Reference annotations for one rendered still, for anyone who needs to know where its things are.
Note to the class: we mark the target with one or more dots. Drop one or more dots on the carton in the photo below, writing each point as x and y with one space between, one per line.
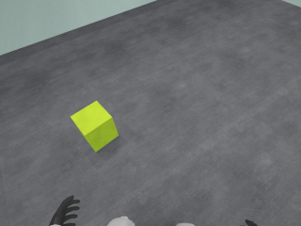
96 125

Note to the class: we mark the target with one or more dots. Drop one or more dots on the robot left hand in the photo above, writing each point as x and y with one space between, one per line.
60 215

